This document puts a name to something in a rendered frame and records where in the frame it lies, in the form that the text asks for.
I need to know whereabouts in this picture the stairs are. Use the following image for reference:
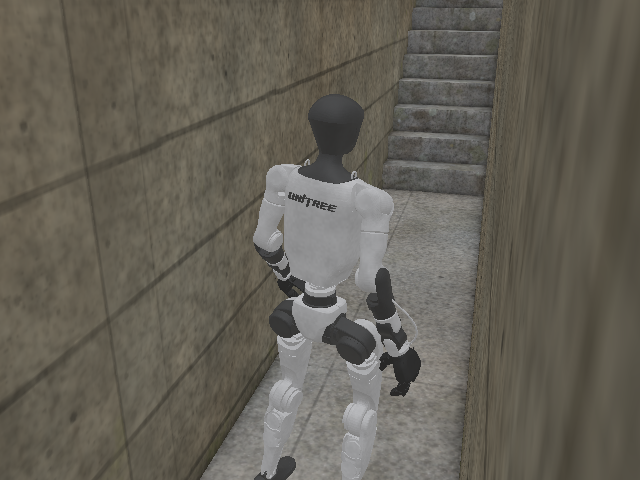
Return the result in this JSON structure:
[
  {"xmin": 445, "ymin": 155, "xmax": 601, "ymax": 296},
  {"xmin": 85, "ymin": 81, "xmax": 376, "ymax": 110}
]
[{"xmin": 382, "ymin": 0, "xmax": 503, "ymax": 196}]

